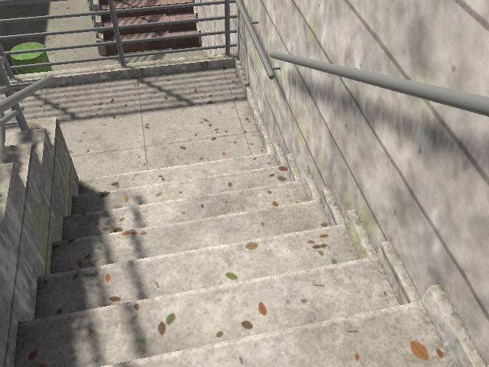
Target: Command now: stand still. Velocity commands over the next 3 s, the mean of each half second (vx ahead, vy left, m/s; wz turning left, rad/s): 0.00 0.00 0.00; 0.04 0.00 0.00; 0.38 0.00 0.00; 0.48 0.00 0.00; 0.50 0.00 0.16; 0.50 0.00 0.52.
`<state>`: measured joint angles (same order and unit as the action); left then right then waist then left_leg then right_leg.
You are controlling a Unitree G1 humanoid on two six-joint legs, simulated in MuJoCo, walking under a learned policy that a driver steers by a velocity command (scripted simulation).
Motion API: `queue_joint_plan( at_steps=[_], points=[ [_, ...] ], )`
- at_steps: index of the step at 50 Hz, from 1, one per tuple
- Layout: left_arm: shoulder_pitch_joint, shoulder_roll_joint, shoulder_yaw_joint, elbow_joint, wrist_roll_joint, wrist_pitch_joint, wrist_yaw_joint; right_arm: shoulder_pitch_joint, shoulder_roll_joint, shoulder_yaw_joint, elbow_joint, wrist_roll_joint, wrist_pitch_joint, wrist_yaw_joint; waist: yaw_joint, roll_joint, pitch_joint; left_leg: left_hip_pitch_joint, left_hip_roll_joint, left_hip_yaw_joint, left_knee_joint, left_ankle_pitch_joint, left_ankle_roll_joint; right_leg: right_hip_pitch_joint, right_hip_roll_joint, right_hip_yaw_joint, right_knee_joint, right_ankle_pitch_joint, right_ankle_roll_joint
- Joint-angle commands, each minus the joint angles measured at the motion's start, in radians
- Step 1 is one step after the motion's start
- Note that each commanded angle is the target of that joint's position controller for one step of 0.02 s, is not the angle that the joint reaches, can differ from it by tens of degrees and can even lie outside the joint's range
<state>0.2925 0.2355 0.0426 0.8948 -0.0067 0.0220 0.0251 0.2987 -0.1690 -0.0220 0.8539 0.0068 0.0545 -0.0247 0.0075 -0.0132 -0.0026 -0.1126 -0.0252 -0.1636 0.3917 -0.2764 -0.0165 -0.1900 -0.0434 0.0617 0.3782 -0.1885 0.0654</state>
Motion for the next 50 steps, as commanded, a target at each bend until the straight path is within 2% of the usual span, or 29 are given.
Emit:
queue_joint_plan(
  at_steps=[1, 12, 16, 27, 43, 44, 45, 47, 48, 49, 50],
  points=[
    [0.027, 0.069, 0.018, -0.016, 0.001, -0.019, 0.004, 0.024, -0.097, -0.022, -0.018, -0.001, -0.007, -0.011, -0.004, 0.059, 0.052, -0.118, 0.049, -0.041, -0.134, 0.041, 0.041, 0.056, 0.012, -0.019, -0.05, 0.074, -0.02],
    [0.118, 0.049, 0.021, 0.067, -0.001, -0.025, 0.013, 0.11, -0.084, -0.019, 0.08, 0.008, 0.0, -0.03, -0.006, 0.023, 0.07, -0.083, 0.02, 0.021, -0.091, 0.091, 0.014, 0.024, 0.033, -0.037, -0.088, 0.054, -0.037],
    [0.135, 0.038, 0.019, 0.088, -0.003, -0.022, 0.017, 0.132, -0.081, -0.018, 0.105, 0.009, -0.01, -0.03, -0.005, 0.015, 0.062, -0.083, 0.021, 0.032, -0.076, 0.158, 0.003, 0.048, 0.036, -0.036, -0.086, 0.108, -0.045],
    [0.139, 0.014, 0.014, 0.116, -0.005, -0.004, 0.022, 0.194, -0.063, -0.012, 0.169, 0.014, -0.021, -0.031, 0.0, 0.03, 0.072, -0.093, 0.023, 0.048, -0.073, 0.181, -0.016, 0.069, 0.047, -0.041, -0.083, 0.143, -0.058],
    [0.142, 0.001, 0.004, 0.141, -0.007, 0.009, 0.028, 0.245, -0.05, -0.01, 0.219, 0.016, -0.035, -0.027, 0.001, 0.036, 0.086, -0.094, 0.024, 0.055, -0.085, 0.186, -0.021, 0.068, 0.052, -0.046, -0.081, 0.139, -0.058],
    [0.149, 0.0, 0.003, 0.145, -0.008, 0.01, 0.03, 0.26, -0.049, -0.011, 0.226, 0.015, -0.035, -0.029, -0.002, 0.04, 0.07, -0.087, 0.018, 0.06, -0.096, 0.098, -0.019, 0.071, 0.063, -0.057, -0.078, 0.057, -0.057],
    [0.143, 0.002, 0.003, 0.144, -0.009, 0.011, 0.032, 0.267, -0.058, -0.015, 0.229, 0.017, -0.034, -0.031, -0.004, 0.049, 0.082, -0.103, 0.01, 0.061, -0.109, -0.034, -0.011, 0.055, 0.082, -0.075, -0.064, -0.048, -0.054],
    [0.13, 0.009, 0.009, 0.132, -0.013, 0.007, 0.037, 0.266, -0.096, -0.033, 0.219, 0.024, -0.033, -0.038, -0.007, 0.082, 0.118, -0.163, 0.007, 0.044, -0.117, -0.352, 0.031, -0.011, 0.125, -0.122, 0.017, -0.293, -0.066],
    [0.129, 0.008, 0.011, 0.128, -0.017, -0.001, 0.037, 0.265, -0.103, -0.038, 0.207, 0.026, -0.037, -0.041, -0.012, 0.098, 0.147, -0.198, 0.024, 0.016, -0.128, -0.465, 0.058, -0.058, 0.136, -0.135, 0.067, -0.375, -0.077],
    [0.134, -0.009, 0.008, 0.126, -0.019, -0.015, 0.033, 0.273, -0.11, -0.043, 0.2, 0.029, -0.043, -0.042, -0.016, 0.136, 0.169, -0.223, 0.059, -0.032, -0.149, -0.52, 0.089, -0.088, 0.143, -0.152, 0.143, -0.378, -0.083],
    [0.136, -0.038, 0.004, 0.129, -0.015, -0.037, 0.023, 0.266, -0.132, -0.054, 0.191, 0.033, -0.053, -0.046, -0.017, 0.195, 0.149, -0.212, 0.122, -0.107, -0.169, -0.476, 0.129, -0.097, 0.142, -0.164, 0.282, -0.282, -0.087]
  ],
)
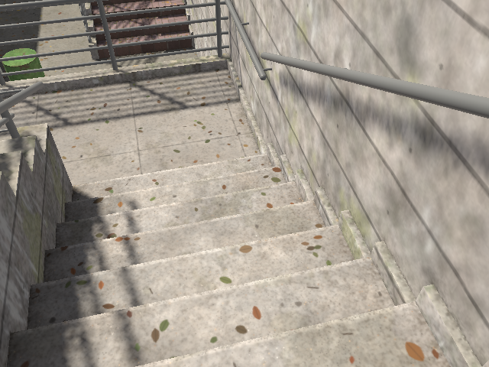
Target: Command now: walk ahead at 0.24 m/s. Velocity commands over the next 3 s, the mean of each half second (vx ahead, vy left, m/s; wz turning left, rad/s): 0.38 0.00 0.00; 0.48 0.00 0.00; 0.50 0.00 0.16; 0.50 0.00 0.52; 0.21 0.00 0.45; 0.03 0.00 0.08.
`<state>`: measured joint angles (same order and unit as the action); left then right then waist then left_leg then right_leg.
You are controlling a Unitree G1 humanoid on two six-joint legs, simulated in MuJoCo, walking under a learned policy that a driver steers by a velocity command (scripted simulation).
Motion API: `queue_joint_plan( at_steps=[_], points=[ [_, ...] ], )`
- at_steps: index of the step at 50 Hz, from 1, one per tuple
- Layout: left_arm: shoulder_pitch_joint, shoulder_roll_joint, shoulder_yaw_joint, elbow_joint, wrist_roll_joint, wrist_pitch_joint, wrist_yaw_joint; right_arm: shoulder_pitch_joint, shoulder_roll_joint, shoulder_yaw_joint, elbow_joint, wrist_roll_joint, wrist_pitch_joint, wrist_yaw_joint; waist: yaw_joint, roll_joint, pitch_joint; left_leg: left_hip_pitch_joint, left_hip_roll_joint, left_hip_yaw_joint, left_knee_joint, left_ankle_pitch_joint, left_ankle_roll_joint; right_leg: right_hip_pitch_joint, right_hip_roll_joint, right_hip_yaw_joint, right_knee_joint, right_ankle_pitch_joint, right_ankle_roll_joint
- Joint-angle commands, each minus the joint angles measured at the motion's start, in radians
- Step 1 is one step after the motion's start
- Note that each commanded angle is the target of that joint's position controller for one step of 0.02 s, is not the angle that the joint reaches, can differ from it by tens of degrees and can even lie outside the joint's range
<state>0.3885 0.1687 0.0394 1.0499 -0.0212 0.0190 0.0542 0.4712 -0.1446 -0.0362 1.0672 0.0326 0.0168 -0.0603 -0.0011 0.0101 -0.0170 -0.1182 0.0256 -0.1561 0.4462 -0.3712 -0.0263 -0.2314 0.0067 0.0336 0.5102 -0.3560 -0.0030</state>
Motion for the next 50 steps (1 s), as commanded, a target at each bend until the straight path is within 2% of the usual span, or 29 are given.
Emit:
queue_joint_plan(
  at_steps=[1, 3, 4, 5, 6, 7, 10, 12, 14, 17, 21, 22, 24, 26, 27, 28, 30, 31, 32, 34, 35, 36, 38, 39, 41, 43, 46, 49, 50],
  points=[
    [0.042, 0.017, 0.004, -0.022, 0.0, -0.059, -0.02, 0.086, -0.177, -0.049, -0.036, 0.011, -0.02, -0.01, -0.018, 0.206, 0.161, -0.222, 0.14, -0.195, -0.216, -0.326, 0.189, -0.066, 0.042, -0.089, 0.25, -0.061, -0.031],
    [0.104, 0.016, 0.003, -0.021, -0.023, -0.089, -0.023, 0.017, -0.157, -0.041, -0.061, 0.023, -0.016, -0.012, 0.046, 0.173, 0.2, -0.271, 0.11, -0.185, -0.108, -0.239, 0.177, -0.007, 0.026, -0.08, 0.047, -0.123, -0.067],
    [0.209, 0.057, 0.017, 0.013, -0.017, -0.092, -0.025, -0.027, -0.118, -0.032, -0.081, 0.018, -0.02, -0.01, 0.085, 0.067, 0.18, -0.325, 0.047, -0.1, 0.055, -0.148, 0.145, 0.095, 0.003, -0.034, -0.026, -0.05, -0.078],
    [0.328, 0.161, 0.045, 0.058, -0.015, -0.103, -0.039, -0.082, -0.058, -0.02, -0.118, 0.018, -0.027, -0.012, 0.11, -0.163, 0.169, -0.389, -0.085, 0.089, 0.348, -0.2, 0.094, 0.076, -0.113, 0.184, -0.196, -0.177, -0.145],
    [0.417, 0.245, 0.061, 0.083, -0.014, -0.117, -0.053, -0.135, -0.045, -0.016, -0.167, 0.02, -0.046, -0.009, 0.118, -0.342, 0.172, -0.607, -0.117, 0.129, 0.616, -0.293, 0.083, 0.151, -0.324, 0.599, -0.337, -0.272, -0.279],
    [0.362, 0.169, 0.036, 0.068, 0.004, -0.132, -0.057, -0.167, -0.082, -0.018, -0.183, 0.026, -0.076, 0.003, 0.089, -0.164, 0.216, -0.728, -0.018, 0.014, 0.713, -0.171, 0.119, 0.152, -0.372, 0.659, -0.313, -0.247, -0.317],
    [0.238, 0.115, 0.01, 0.028, 0.007, -0.116, -0.037, -0.092, -0.12, -0.032, -0.133, -0.013, -0.111, 0.031, 0.03, -0.051, 0.162, -0.791, 0.092, 0.003, 0.703, 0.077, 0.125, 0.21, -0.325, 0.429, -0.158, 0.118, -0.261],
    [0.25, 0.088, -0.011, 0.027, 0.023, -0.102, -0.028, -0.094, -0.109, -0.034, -0.132, -0.021, -0.102, 0.053, 0.026, -0.082, 0.096, -0.686, 0.076, 0.07, 0.697, 0.187, 0.099, 0.119, -0.272, 0.313, -0.13, 0.284, -0.244],
    [0.317, 0.079, -0.026, 0.062, 0.009, -0.115, -0.006, -0.243, -0.116, -0.037, -0.186, -0.017, -0.104, 0.074, 0.057, -0.115, 0.106, -0.795, 0.088, 0.031, 0.524, 0.41, 0.102, 0.207, -0.238, 0.261, -0.089, 0.227, -0.186],
    [0.216, 0.095, -0.037, 0.034, 0.002, -0.105, 0.034, -0.325, -0.083, -0.025, -0.232, -0.061, -0.097, 0.101, 0.044, -0.105, 0.124, -0.45, 0.006, 0.119, 0.18, 0.825, 0.087, -0.145, -0.104, 0.079, -0.019, 0.114, -0.149],
    [0.162, 0.138, -0.021, 0.023, 0.004, -0.114, 0.008, -0.286, -0.077, -0.015, -0.254, -0.022, -0.056, 0.098, 0.032, -0.068, 0.102, -0.038, -0.074, 0.208, 0.224, 0.908, 0.058, -0.48, -0.075, 0.02, 0.152, -0.102, -0.131],
    [0.131, 0.137, -0.02, 0.013, 0.007, -0.114, -0.001, -0.188, -0.096, -0.022, -0.21, -0.028, -0.044, 0.092, -0.011, -0.096, 0.051, 0.001, -0.042, 0.156, 0.303, 0.911, 0.064, -0.435, -0.099, 0.027, 0.27, -0.083, -0.127],
    [0.159, 0.089, -0.024, 0.022, -0.031, -0.093, 0.0, -0.181, -0.114, -0.018, -0.224, -0.023, -0.044, 0.079, -0.009, -0.045, 0.109, -0.122, 0.0, 0.162, -0.091, 0.723, 0.055, -0.152, -0.043, 0.009, 0.517, 0.055, -0.094],
    [0.176, 0.085, -0.019, 0.067, -0.003, -0.073, -0.004, 0.087, -0.134, -0.045, -0.121, -0.024, -0.074, 0.087, -0.128, 0.067, 0.018, 0.158, 0.063, 0.189, -0.276, 0.883, 0.119, -0.177, 0.001, 0.001, 1.107, 0.182, -0.087],
    [0.25, -0.029, -0.036, 0.069, 0.001, -0.088, -0.031, 0.242, -0.15, -0.027, -0.068, -0.054, -0.083, 0.098, -0.13, 0.286, -0.082, 0.507, 0.174, 0.065, 0.121, 1.253, 0.186, -0.584, 0.116, 0.061, 1.578, -0.525, -0.083],
    [0.357, 0.004, -0.04, 0.028, -0.038, -0.122, -0.054, 0.232, -0.189, -0.028, -0.082, -0.047, -0.082, 0.102, -0.054, 0.355, -0.188, 0.621, 0.28, -0.078, 0.335, 1.326, 0.249, -0.789, 0.07, 0.194, 1.634, -0.464, -0.106],
    [0.236, 0.122, -0.007, -0.027, -0.034, -0.132, -0.056, 0.153, -0.184, -0.031, -0.097, -0.013, -0.064, 0.114, -0.022, 0.134, -0.169, 0.394, 0.344, -0.195, 0.144, 0.784, 0.342, -0.872, -0.006, 0.147, 1.483, -0.236, -0.091],
    [0.134, 0.081, -0.02, -0.095, -0.044, -0.118, -0.035, 0.09, -0.296, -0.06, -0.082, -0.015, -0.067, 0.108, 0.011, 0.116, -0.127, 0.258, 0.451, -0.487, -0.039, 0.174, 0.438, -0.92, -0.057, 0.072, 1.449, -0.171, -0.06],
    [0.008, 0.117, -0.006, -0.102, -0.046, -0.093, -0.023, -0.054, -0.141, -0.007, -0.135, -0.045, -0.096, 0.103, 0.038, -0.081, 0.018, 0.026, 0.402, -0.459, -0.08, 0.114, 0.366, -0.89, -0.11, 0.169, 1.2, 0.063, -0.071],
    [-0.006, 0.092, 0.001, -0.103, -0.014, -0.063, -0.014, -0.121, -0.092, 0.025, -0.128, -0.056, -0.132, 0.088, 0.091, -0.057, 0.16, -0.356, 0.268, -0.27, -0.076, 0.315, 0.305, -0.676, -0.141, 0.138, 0.915, 0.189, -0.021],
    [-0.019, 0.074, 0.004, -0.124, 0.022, -0.067, -0.009, -0.096, -0.129, 0.015, -0.11, -0.048, -0.126, 0.07, 0.082, 0.013, 0.161, -0.383, 0.217, -0.206, -0.09, 0.376, 0.302, -0.612, -0.14, 0.12, 0.757, 0.224, 0.001],
    [-0.061, 0.065, 0.007, -0.146, 0.03, -0.067, -0.011, -0.061, -0.136, 0.015, -0.086, -0.048, -0.121, 0.051, 0.072, 0.059, 0.145, -0.389, 0.188, -0.174, -0.095, 0.422, 0.296, -0.567, -0.146, 0.104, 0.653, 0.271, 0.007],
    [-0.039, 0.056, 0.006, -0.155, 0.017, -0.067, -0.029, -0.017, -0.173, 0.001, -0.056, -0.052, -0.11, 0.033, 0.078, 0.097, 0.057, -0.304, 0.2, -0.166, -0.034, 0.568, 0.304, -0.531, -0.151, 0.099, 0.667, 0.376, -0.004],
    [-0.047, 0.069, 0.012, -0.152, 0.014, -0.065, -0.038, 0.0, -0.175, -0.003, -0.06, -0.05, -0.109, 0.035, 0.075, 0.026, 0.041, -0.272, 0.188, -0.137, -0.012, 0.54, 0.299, -0.536, -0.128, 0.064, 0.661, 0.41, -0.017],
    [-0.232, 0.107, 0.024, -0.216, 0.01, -0.083, -0.057, 0.145, -0.098, 0.012, -0.009, -0.013, -0.118, 0.026, -0.016, -0.01, 0.094, 0.014, 0.191, -0.183, 0.076, 0.281, 0.264, -0.859, -0.16, 0.15, 0.475, 0.578, -0.067],
    [-0.357, 0.091, 0.017, -0.257, 0.019, -0.1, -0.071, 0.212, -0.099, 0.012, 0.002, -0.022, -0.119, 0.017, -0.074, 0.044, 0.115, 0.097, 0.199, -0.222, 0.097, 0.21, 0.254, -0.934, -0.152, 0.136, 0.375, 0.611, -0.075],
    [-0.352, 0.065, 0.007, -0.248, 0.039, -0.097, -0.107, 0.075, -0.126, 0.012, -0.051, -0.019, -0.095, 0.003, -0.058, 0.014, 0.125, -0.34, 0.085, -0.006, 0.144, -0.006, 0.207, -0.378, -0.078, 0.023, 0.11, 0.977, -0.048],
    [-0.39, 0.077, 0.002, -0.294, -0.002, -0.066, -0.105, 0.064, -0.147, -0.001, -0.058, 0.009, -0.077, 0.008, -0.096, 0.069, 0.172, -0.3, 0.091, 0.002, 0.243, -0.023, 0.189, -0.317, -0.078, 0.033, 0.028, 0.802, -0.024],
    [-0.416, 0.093, 0.0, -0.311, -0.007, -0.068, -0.113, 0.069, -0.149, -0.007, -0.061, 0.001, -0.065, 0.005, -0.117, 0.063, 0.162, -0.211, 0.094, -0.001, 0.291, -0.002, 0.178, -0.329, -0.093, 0.043, -0.051, 0.793, -0.015]
  ],
)
Over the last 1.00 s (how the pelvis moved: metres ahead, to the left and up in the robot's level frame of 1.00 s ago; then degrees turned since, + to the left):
0.02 -0.02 0.00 -1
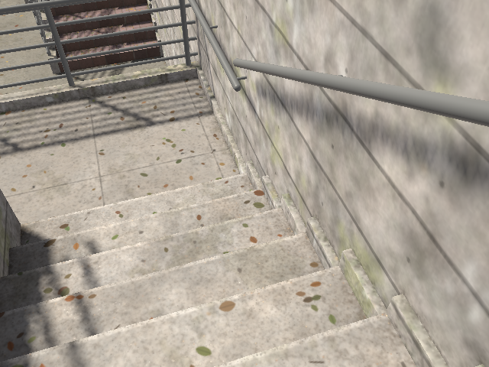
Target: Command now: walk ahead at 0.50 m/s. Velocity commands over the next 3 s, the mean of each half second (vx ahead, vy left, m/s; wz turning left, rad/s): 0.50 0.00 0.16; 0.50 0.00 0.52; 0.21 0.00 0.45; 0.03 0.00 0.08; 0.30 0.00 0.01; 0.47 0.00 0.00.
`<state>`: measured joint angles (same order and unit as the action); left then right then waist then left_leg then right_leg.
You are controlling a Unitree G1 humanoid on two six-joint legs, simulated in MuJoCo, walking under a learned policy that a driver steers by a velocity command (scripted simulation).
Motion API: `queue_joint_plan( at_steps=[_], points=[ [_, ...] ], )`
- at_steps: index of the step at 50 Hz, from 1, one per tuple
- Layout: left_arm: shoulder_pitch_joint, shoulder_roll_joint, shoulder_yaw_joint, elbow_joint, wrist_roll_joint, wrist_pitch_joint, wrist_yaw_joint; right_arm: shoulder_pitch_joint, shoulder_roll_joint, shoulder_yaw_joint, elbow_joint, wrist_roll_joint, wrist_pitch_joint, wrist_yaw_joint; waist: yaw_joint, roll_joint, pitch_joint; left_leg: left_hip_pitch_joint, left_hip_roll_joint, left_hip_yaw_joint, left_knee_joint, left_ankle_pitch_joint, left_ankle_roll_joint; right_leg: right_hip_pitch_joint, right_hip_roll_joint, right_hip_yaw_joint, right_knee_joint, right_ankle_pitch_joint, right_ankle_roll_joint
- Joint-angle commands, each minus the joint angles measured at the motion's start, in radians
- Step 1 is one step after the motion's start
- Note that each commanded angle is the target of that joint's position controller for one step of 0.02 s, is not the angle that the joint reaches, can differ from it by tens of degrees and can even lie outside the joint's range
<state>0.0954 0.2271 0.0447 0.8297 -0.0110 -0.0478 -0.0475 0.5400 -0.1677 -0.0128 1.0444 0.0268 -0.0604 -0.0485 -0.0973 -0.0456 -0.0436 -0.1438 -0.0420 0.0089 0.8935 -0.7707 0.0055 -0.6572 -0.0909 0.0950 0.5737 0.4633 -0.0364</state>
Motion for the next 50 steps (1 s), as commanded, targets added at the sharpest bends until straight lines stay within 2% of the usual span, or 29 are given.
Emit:
queue_joint_plan(
  at_steps=[1, 3, 4, 5, 6, 7, 8, 9, 10, 11, 14, 17, 19, 21, 24, 27, 33, 35, 36, 37, 38, 39, 40, 41, 43, 46, 47, 48, 50],
  points=[
    [-0.13, 0.051, -0.002, -0.092, -0.023, -0.011, -0.012, 0.003, -0.13, -0.036, -0.038, 0.001, 0.021, -0.014, -0.026, 0.118, 0.186, -0.108, 0.17, -0.181, -0.09, 0.428, 0.135, 0.096, -0.021, -0.007, -0.172, -0.022, 0.02],
    [0.072, 0.092, 0.027, -0.024, -0.019, -0.014, -0.011, -0.018, -0.14, -0.043, -0.034, -0.014, 0.036, -0.003, 0.063, 0.105, 0.101, -0.039, 0.168, -0.182, 0.146, 0.633, 0.123, 0.288, -0.011, -0.066, -0.205, -0.127, 0.017],
    [0.324, 0.147, 0.057, 0.057, -0.018, -0.018, -0.008, -0.032, -0.134, -0.041, 0.003, -0.014, 0.029, 0.001, 0.185, 0.111, 0.033, -0.13, 0.147, -0.183, 0.382, 0.693, 0.1, 0.536, -0.024, -0.067, -0.202, -0.124, -0.018],
    [0.52, 0.182, 0.068, 0.13, 0.012, -0.024, -0.005, -0.006, -0.106, -0.04, 0.037, 0.013, 0.011, 0.011, 0.277, -0.041, -0.032, -0.288, 0.009, -0.112, 0.819, 0.452, 0.037, 0.77, -0.066, -0.069, -0.159, -0.004, -0.065],
    [0.566, 0.176, 0.034, 0.168, 0.029, -0.032, -0.013, 0.131, 0.004, -0.021, 0.04, 0.002, -0.006, 0.02, 0.194, -0.306, -0.094, -0.638, -0.067, -0.183, 1.153, -0.187, 0.022, 1.021, -0.139, -0.002, 0.193, 0.324, -0.082],
    [0.563, 0.169, 0.034, 0.149, 0.013, -0.015, -0.009, 0.191, -0.059, -0.027, -0.002, 0.019, -0.025, 0.025, 0.172, -0.388, -0.191, -0.743, -0.035, -0.254, 1.193, -0.124, 0.014, 1.04, -0.192, 0.136, 0.21, 0.236, -0.142],
    [0.549, 0.224, 0.054, 0.155, -0.009, -0.002, -0.012, 0.108, -0.085, -0.028, -0.087, 0.038, -0.027, 0.018, 0.166, -0.328, -0.259, -0.806, -0.026, -0.192, 1.117, 0.019, 0.0, 0.975, -0.314, 0.421, -0.073, -0.47, -0.248],
    [0.404, 0.131, 0.031, 0.13, -0.012, 0.0, -0.02, -0.049, -0.124, -0.045, -0.12, 0.033, -0.007, -0.009, 0.141, -0.003, -0.09, -0.815, 0.051, -0.101, 0.985, 0.208, 0.032, 0.756, -0.278, 0.441, -0.237, -0.794, -0.215],
    [0.343, 0.184, 0.035, 0.129, 0.016, -0.007, -0.008, -0.118, -0.091, -0.031, -0.169, 0.047, 0.01, -0.021, 0.12, -0.079, -0.029, -0.835, 0.056, -0.095, 1.029, 0.266, 0.032, 0.612, -0.353, 0.581, -0.295, -0.926, -0.288],
    [0.247, 0.091, 0.0, 0.106, 0.04, -0.04, -0.008, -0.133, -0.109, -0.039, -0.168, 0.027, 0.02, -0.023, 0.079, 0.071, 0.039, -0.78, 0.099, -0.219, 0.77, 0.487, 0.067, 0.427, -0.327, 0.53, -0.232, -0.841, -0.242],
    [0.244, 0.089, -0.006, 0.143, 0.039, -0.072, 0.021, -0.134, -0.095, -0.062, -0.184, -0.019, 0.04, -0.008, 0.032, -0.016, 0.073, -0.593, 0.118, -0.22, 0.365, 0.671, 0.036, 0.231, -0.157, 0.199, -0.237, -0.505, -0.16],
    [0.359, 0.136, 0.009, 0.21, 0.055, -0.064, 0.055, -0.135, -0.087, -0.067, -0.226, -0.01, 0.045, 0.017, 0.012, -0.029, -0.023, -0.6, 0.086, -0.232, 0.318, 0.75, 0.013, 0.368, -0.199, 0.183, -0.156, -0.136, -0.178],
    [0.386, 0.114, 0.012, 0.211, 0.023, -0.06, 0.052, -0.191, -0.114, -0.079, -0.25, -0.008, 0.05, 0.035, 0.039, 0.03, 0.004, -0.695, 0.065, -0.268, 0.215, 0.865, 0.045, 0.447, -0.166, 0.116, -0.137, -0.218, -0.122],
    [0.428, 0.051, 0.006, 0.237, -0.008, -0.063, 0.081, -0.31, -0.115, -0.08, -0.283, -0.004, 0.042, 0.054, 0.077, -0.048, 0.053, -0.764, 0.066, -0.305, 0.049, 1.026, 0.078, 0.523, -0.141, 0.049, -0.099, -0.401, -0.045],
    [0.475, 0.012, -0.011, 0.25, -0.005, -0.063, 0.116, -0.422, -0.055, -0.063, -0.338, -0.027, 0.041, 0.087, 0.118, -0.069, 0.113, -0.585, 0.022, -0.195, -0.18, 1.326, 0.065, 0.384, -0.086, -0.063, -0.055, -0.603, -0.04],
    [0.44, 0.052, 0.004, 0.214, 0.004, -0.054, 0.124, -0.448, -0.039, -0.052, -0.365, -0.041, 0.039, 0.101, 0.14, -0.011, 0.146, -0.565, 0.023, -0.171, -0.235, 1.365, 0.075, 0.372, -0.105, -0.094, 0.078, -0.612, -0.048],
    [0.468, 0.106, 0.024, 0.18, -0.013, -0.002, 0.126, -0.554, -0.051, -0.031, -0.417, -0.009, 0.025, 0.13, 0.216, -0.024, 0.199, -0.544, 0.057, -0.015, -0.384, 1.041, 0.036, 0.479, -0.17, -0.072, 0.343, -0.414, -0.086],
    [0.436, 0.126, 0.036, 0.2, 0.004, -0.003, 0.097, -0.389, -0.12, -0.068, -0.341, 0.003, 0.032, 0.116, 0.119, -0.018, 0.079, -0.204, 0.044, 0.003, -0.408, 0.977, 0.099, 0.403, -0.151, -0.076, 0.574, -0.17, -0.091],
    [0.344, 0.136, 0.026, 0.167, -0.008, -0.022, 0.081, -0.172, -0.152, -0.081, -0.276, -0.001, 0.028, 0.107, -0.009, -0.01, 0.016, 0.034, -0.004, 0.083, -0.498, 1.082, 0.126, 0.328, -0.115, -0.132, 0.814, -0.036, -0.071],
    [0.262, 0.139, 0.032, 0.144, 0.001, -0.049, 0.071, 0.031, -0.224, -0.106, -0.205, -0.019, 0.042, 0.1, -0.131, 0.156, -0.003, 0.292, 0.068, 0.006, -0.54, 1.362, 0.23, 0.119, 0.016, -0.215, 1.332, -0.454, -0.005],
    [0.471, -0.014, -0.002, 0.127, 0.016, -0.073, 0.047, 0.027, -0.244, -0.082, -0.176, -0.05, 0.042, 0.104, 0.021, 0.38, -0.161, 0.68, 0.252, -0.254, -0.121, 1.766, 0.37, -0.332, 0.09, -0.119, 1.659, -1.394, 0.037],
    [0.472, 0.093, 0.009, 0.081, 0.004, -0.083, 0.038, 0.046, -0.21, -0.078, -0.197, -0.007, 0.057, 0.103, -0.013, 0.362, -0.349, 0.744, 0.311, -0.38, -0.151, 1.601, 0.458, -0.38, 0.046, -0.003, 1.594, -1.381, 0.061],
    [0.334, 0.105, 0.01, -0.015, -0.021, -0.08, 0.047, 0.042, -0.247, -0.089, -0.19, 0.016, 0.074, 0.096, -0.035, 0.266, -0.342, 0.662, 0.377, -0.551, -0.36, 1.146, 0.507, -0.463, 0.069, -0.024, 1.532, -1.319, 0.086],
    [0.236, 0.067, -0.003, -0.059, -0.052, -0.068, 0.074, -0.011, -0.259, -0.093, -0.164, 0.005, 0.078, 0.089, 0.016, 0.062, -0.196, 0.451, 0.393, -0.663, -0.504, 0.581, 0.455, -0.529, 0.023, -0.013, 1.382, -1.132, 0.058],
    [0.216, 0.099, 0.012, -0.053, -0.024, -0.026, 0.12, -0.255, -0.149, -0.044, -0.245, -0.041, 0.032, 0.092, 0.155, -0.079, 0.035, -0.055, 0.351, -0.639, -0.504, 0.548, 0.354, -0.401, -0.031, 0.045, 1.097, -0.807, 0.041],
    [0.166, 0.093, 0.028, -0.097, 0.066, -0.031, 0.126, -0.338, -0.171, -0.059, -0.282, -0.003, 0.002, 0.041, 0.192, 0.052, 0.101, -0.452, 0.09, -0.328, -0.482, 0.876, 0.273, -0.016, -0.017, -0.025, 0.505, -0.558, 0.097],
    [0.168, 0.053, 0.018, -0.098, 0.073, -0.034, 0.115, -0.316, -0.18, -0.062, -0.266, -0.004, 0.012, 0.022, 0.19, 0.094, 0.022, -0.478, 0.053, -0.288, -0.431, 1.04, 0.263, 0.148, 0.021, -0.062, 0.468, -0.454, 0.106],
    [0.33, 0.059, 0.029, -0.028, 0.033, -0.039, 0.089, -0.283, -0.199, -0.065, -0.263, -0.027, 0.013, 0.018, 0.219, 0.129, -0.084, -0.44, 0.083, -0.306, -0.371, 1.122, 0.277, 0.241, 0.048, -0.058, 0.604, -0.264, 0.108],
    [0.151, 0.109, 0.043, -0.108, 0.028, -0.039, 0.061, -0.13, -0.116, -0.056, -0.224, 0.02, 0.0, 0.002, 0.107, 0.128, -0.029, -0.059, 0.105, -0.458, -0.258, 0.84, 0.3, -0.233, 0.002, 0.093, 0.451, -0.18, 0.07]
  ],
)
Over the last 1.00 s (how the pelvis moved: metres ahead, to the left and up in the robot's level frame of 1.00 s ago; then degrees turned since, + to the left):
0.42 -0.02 -0.25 2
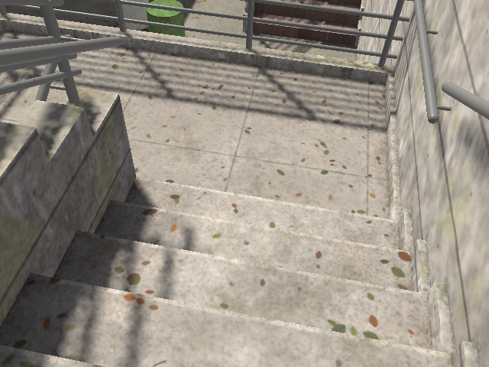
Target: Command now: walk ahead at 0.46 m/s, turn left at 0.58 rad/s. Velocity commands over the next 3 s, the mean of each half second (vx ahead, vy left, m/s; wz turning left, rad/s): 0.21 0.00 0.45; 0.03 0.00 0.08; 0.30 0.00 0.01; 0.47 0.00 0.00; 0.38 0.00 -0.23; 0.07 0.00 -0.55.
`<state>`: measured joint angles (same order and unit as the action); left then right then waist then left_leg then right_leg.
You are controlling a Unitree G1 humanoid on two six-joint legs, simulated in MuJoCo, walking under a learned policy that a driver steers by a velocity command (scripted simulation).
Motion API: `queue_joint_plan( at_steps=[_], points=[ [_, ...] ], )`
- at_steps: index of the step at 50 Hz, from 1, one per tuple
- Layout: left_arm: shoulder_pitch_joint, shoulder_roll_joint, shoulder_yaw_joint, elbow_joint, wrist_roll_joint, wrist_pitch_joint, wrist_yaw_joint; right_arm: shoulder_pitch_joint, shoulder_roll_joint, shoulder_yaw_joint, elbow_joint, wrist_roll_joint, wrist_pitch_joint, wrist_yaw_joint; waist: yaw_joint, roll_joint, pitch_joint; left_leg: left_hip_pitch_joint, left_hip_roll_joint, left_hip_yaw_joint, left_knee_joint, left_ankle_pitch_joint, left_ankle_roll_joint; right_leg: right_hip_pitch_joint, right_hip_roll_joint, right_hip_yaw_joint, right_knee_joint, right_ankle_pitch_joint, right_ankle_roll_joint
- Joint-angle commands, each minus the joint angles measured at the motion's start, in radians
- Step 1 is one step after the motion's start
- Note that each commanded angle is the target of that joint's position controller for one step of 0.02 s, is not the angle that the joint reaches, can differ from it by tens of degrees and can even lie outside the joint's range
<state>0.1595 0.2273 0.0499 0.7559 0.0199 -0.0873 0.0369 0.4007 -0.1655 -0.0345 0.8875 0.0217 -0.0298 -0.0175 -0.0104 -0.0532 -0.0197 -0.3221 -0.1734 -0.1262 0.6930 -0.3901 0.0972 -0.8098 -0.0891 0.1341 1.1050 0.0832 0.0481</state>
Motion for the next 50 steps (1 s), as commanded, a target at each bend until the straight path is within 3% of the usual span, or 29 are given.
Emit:
queue_joint_plan(
  at_steps=[1, 2, 4, 5, 9, 10, 11, 12, 13, 14, 15, 16, 17, 18, 19, 21, 23, 25, 32, 34, 39, 41, 42, 43, 44, 45, 46, 48, 50],
  points=[
    [-0.012, 0.109, 0.035, -0.073, 0.003, 0.0, -0.031, 0.065, -0.114, -0.036, -0.072, 0.033, -0.031, -0.037, -0.024, 0.117, -0.016, 0.22, 0.251, -0.402, -0.025, 0.411, 0.219, -0.207, 0.002, 0.089, -0.158, 0.158, -0.031],
    [-0.11, 0.105, 0.03, -0.126, 0.012, -0.007, -0.039, 0.074, -0.113, -0.037, -0.077, 0.035, -0.024, -0.054, -0.024, 0.057, 0.034, 0.108, 0.191, -0.363, -0.011, 0.27, 0.189, -0.113, 0.039, 0.068, -0.362, 0.239, -0.034],
    [-0.179, 0.023, 0.009, -0.178, 0.039, -0.022, -0.058, 0.039, -0.111, -0.033, -0.084, 0.033, -0.003, -0.065, -0.047, 0.081, 0.051, -0.185, 0.094, -0.254, 0.01, 0.092, 0.129, 0.252, 0.103, -0.033, -0.554, 0.484, -0.033],
    [-0.171, 0.007, 0.008, -0.205, 0.028, -0.022, -0.062, 0.038, -0.123, -0.034, -0.081, 0.024, 0.008, -0.069, -0.049, 0.13, 0.055, -0.25, 0.075, -0.271, 0.03, 0.062, 0.123, 0.365, 0.126, -0.042, -0.562, 0.494, -0.029],
    [-0.005, 0.059, 0.03, -0.196, -0.001, 0.005, -0.043, 0.037, -0.097, -0.02, -0.111, 0.018, 0.041, -0.1, -0.037, 0.19, 0.059, -0.025, 0.033, -0.3, 0.322, 0.125, 0.069, 0.445, 0.031, 0.065, -0.878, 0.46, -0.053],
    [0.13, 0.053, 0.036, -0.144, 0.001, -0.001, -0.047, 0.011, -0.087, -0.012, -0.117, 0.016, 0.051, -0.101, 0.02, 0.169, 0.051, -0.022, 0.022, -0.286, 0.451, 0.16, 0.04, 0.557, -0.005, 0.045, -0.998, 0.562, -0.054],
    [0.279, 0.071, 0.05, -0.074, 0.003, -0.003, -0.056, -0.003, -0.064, -0.001, -0.114, 0.008, 0.054, -0.091, 0.068, 0.101, -0.003, -0.134, -0.003, -0.246, 0.637, 0.079, -0.001, 0.789, -0.053, 0.023, -0.969, 0.689, -0.043],
    [0.453, 0.107, 0.057, -0.033, 0.002, 0.011, -0.066, 0.028, -0.036, 0.003, -0.103, -0.005, 0.043, -0.066, 0.132, -0.089, -0.129, -0.427, -0.063, -0.159, 0.957, -0.396, -0.049, 1.163, -0.169, 0.083, -0.68, 1.011, -0.077],
    [0.443, 0.15, 0.044, -0.024, -0.001, 0.019, -0.069, 0.154, -0.038, 0.005, -0.113, 0.032, 0.039, -0.035, 0.083, -0.322, -0.281, -0.689, -0.107, -0.172, 1.369, -0.669, -0.095, 1.454, -0.273, 0.127, -0.383, 1.127, -0.14],
    [0.442, 0.16, 0.039, -0.013, -0.021, 0.032, -0.069, 0.196, -0.057, 0.006, -0.109, 0.056, 0.026, -0.018, 0.08, -0.374, -0.339, -0.821, -0.048, -0.199, 1.515, -0.614, -0.134, 1.449, -0.334, 0.236, -0.402, 0.992, -0.21],
    [0.408, 0.15, 0.027, -0.029, -0.014, 0.053, -0.064, 0.147, -0.096, -0.005, -0.107, 0.039, 0.024, -0.022, 0.089, -0.261, -0.29, -0.834, -0.016, -0.151, 1.628, -0.549, -0.163, 1.304, -0.325, 0.219, -0.45, 0.765, -0.251],
    [0.314, 0.19, 0.029, -0.003, -0.004, 0.071, -0.052, 0.043, -0.107, -0.002, -0.186, 0.043, 0.029, -0.036, 0.016, -0.15, -0.256, -0.806, 0.061, -0.047, 1.636, -0.385, -0.169, 1.079, -0.357, 0.375, -0.627, 0.208, -0.339],
    [0.236, 0.134, 0.006, -0.015, 0.009, 0.09, -0.032, -0.086, -0.12, -0.006, -0.211, 0.037, 0.06, -0.066, 0.023, -0.027, -0.122, -0.776, 0.1, -0.009, 1.579, -0.269, -0.167, 0.832, -0.346, 0.399, -0.761, -0.088, -0.343],
    [0.169, 0.067, -0.024, -0.021, 0.015, 0.11, -0.018, -0.154, -0.116, -0.007, -0.228, 0.028, 0.093, -0.079, 0.023, 0.018, -0.019, -0.729, 0.111, -0.019, 1.538, -0.182, -0.152, 0.635, -0.276, 0.349, -0.805, -0.306, -0.286],
    [0.087, 0.083, -0.039, -0.049, 0.04, 0.113, -0.026, -0.16, -0.087, 0.002, -0.233, 0.029, 0.105, -0.082, -0.01, 0.006, 0.022, -0.58, 0.089, 0.004, 1.57, -0.069, -0.136, 0.419, -0.18, 0.27, -0.833, -0.298, -0.259],
    [0.05, 0.078, -0.062, -0.041, 0.017, 0.118, -0.032, -0.131, -0.036, 0.015, -0.245, 0.017, 0.105, -0.086, -0.039, -0.057, 0.072, -0.574, 0.073, 0.026, 1.547, -0.021, -0.141, 0.321, -0.081, 0.138, -0.803, -0.153, -0.236],
    [0.17, 0.006, -0.089, 0.004, 0.001, 0.108, -0.018, -0.143, -0.023, 0.023, -0.26, 0.024, 0.087, -0.083, -0.014, -0.06, 0.046, -0.628, 0.071, -0.018, 1.507, 0.021, -0.145, 0.416, -0.069, 0.123, -0.721, 0.047, -0.246],
    [0.273, 0.005, -0.094, 0.034, 0.004, 0.108, 0.003, -0.173, 0.01, 0.04, -0.272, 0.021, 0.084, -0.076, 0.017, -0.017, -0.019, -0.708, 0.086, -0.07, 1.488, 0.029, -0.154, 0.578, -0.11, 0.156, -0.678, 0.113, -0.266],
    [0.339, 0.034, -0.08, 0.018, 0.002, 0.113, 0.026, -0.295, 0.012, 0.047, -0.332, 0.023, 0.078, -0.063, 0.06, -0.024, -0.036, -0.698, 0.146, -0.088, 1.432, -0.068, -0.197, 0.711, -0.134, 0.251, -0.695, 0.003, -0.317],
    [0.288, 0.077, -0.062, -0.011, 0.0, 0.12, 0.015, -0.334, 0.018, 0.053, -0.373, 0.012, 0.073, -0.062, 0.044, -0.047, -0.019, -0.614, 0.168, -0.013, 1.384, -0.214, -0.188, 0.67, -0.143, 0.258, -0.744, 0.089, -0.348],
    [0.245, 0.124, -0.03, -0.048, 0.004, 0.159, 0.053, -0.39, 0.034, 0.09, -0.435, 0.009, 0.051, -0.031, 0.057, -0.122, -0.092, -0.429, 0.229, 0.119, 1.001, -0.401, -0.146, 0.715, -0.125, 0.138, -0.726, 0.321, -0.333],
    [0.228, 0.141, -0.009, -0.059, -0.017, 0.185, 0.055, -0.338, 0.029, 0.095, -0.426, 0.013, 0.047, -0.011, 0.042, -0.167, -0.101, -0.235, 0.209, 0.184, 0.741, -0.467, -0.11, 0.629, -0.104, 0.096, -0.787, 0.331, -0.322],
    [0.227, 0.149, 0.002, -0.061, -0.032, 0.196, 0.043, -0.294, 0.0, 0.086, -0.408, 0.004, 0.056, 0.001, 0.025, -0.101, -0.073, -0.183, 0.179, 0.172, 0.563, -0.335, -0.064, 0.597, -0.083, 0.082, -0.783, 0.343, -0.312],
    [0.298, 0.099, 0.0, -0.072, -0.029, 0.189, 0.025, -0.299, -0.101, 0.056, -0.387, 0.005, 0.058, 0.007, 0.078, 0.138, -0.07, -0.195, 0.247, -0.005, 0.499, 0.171, 0.007, 0.583, -0.01, -0.024, -0.678, 0.308, -0.256],
    [0.28, 0.073, 0.0, -0.104, -0.007, 0.169, -0.003, -0.269, -0.188, 0.032, -0.365, 0.003, 0.068, 0.004, 0.059, 0.371, -0.098, -0.17, 0.321, -0.22, 0.33, 0.321, 0.121, 0.417, 0.048, -0.111, -0.599, 0.031, -0.215],
    [0.197, 0.105, 0.024, -0.108, -0.018, 0.151, -0.03, -0.245, -0.139, 0.045, -0.384, -0.044, 0.077, -0.009, 0.009, 0.326, -0.031, -0.176, 0.341, -0.388, 0.183, 0.209, 0.235, 0.329, 0.086, -0.052, -0.643, -0.283, -0.191],
    [0.1, 0.074, 0.018, -0.155, -0.037, 0.136, -0.05, -0.267, -0.138, 0.043, -0.384, -0.065, 0.062, -0.016, -0.008, 0.359, 0.025, -0.197, 0.382, -0.5, 0.087, 0.189, 0.31, 0.246, 0.117, -0.003, -0.612, -0.527, -0.18],
    [0.101, 0.017, 0.011, -0.128, -0.05, 0.122, -0.08, -0.301, -0.107, 0.037, -0.347, -0.033, 0.034, -0.026, -0.001, 0.268, 0.058, -0.143, 0.349, -0.371, 0.229, 0.275, 0.264, 0.209, 0.148, 0.067, -0.577, -0.532, -0.152],
    [0.175, 0.006, 0.013, -0.085, -0.018, 0.131, -0.084, -0.315, -0.1, 0.025, -0.308, -0.002, 0.061, -0.027, 0.034, 0.219, 0.001, -0.235, 0.315, -0.197, 0.347, 0.183, 0.178, 0.389, 0.131, -0.035, -0.605, -0.212, -0.147]
  ],
)
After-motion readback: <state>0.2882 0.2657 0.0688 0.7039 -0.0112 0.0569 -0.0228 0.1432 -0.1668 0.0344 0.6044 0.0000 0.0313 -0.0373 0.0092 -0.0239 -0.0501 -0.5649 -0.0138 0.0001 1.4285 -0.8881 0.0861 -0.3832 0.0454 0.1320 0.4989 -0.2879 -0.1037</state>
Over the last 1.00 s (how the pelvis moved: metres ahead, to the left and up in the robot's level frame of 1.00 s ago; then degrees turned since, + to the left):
0.53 0.00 -0.29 23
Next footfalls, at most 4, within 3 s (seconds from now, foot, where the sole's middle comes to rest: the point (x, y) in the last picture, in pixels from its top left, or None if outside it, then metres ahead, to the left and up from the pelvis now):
0.22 right None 0.30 -0.14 -0.92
0.82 left None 0.11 0.07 -0.75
1.14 right None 0.23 -0.12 -0.92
1.62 right None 0.31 -0.12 -0.92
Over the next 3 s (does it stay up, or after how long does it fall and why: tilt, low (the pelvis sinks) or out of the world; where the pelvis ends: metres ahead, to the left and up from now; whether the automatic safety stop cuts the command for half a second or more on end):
stays up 0.70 0.17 -0.35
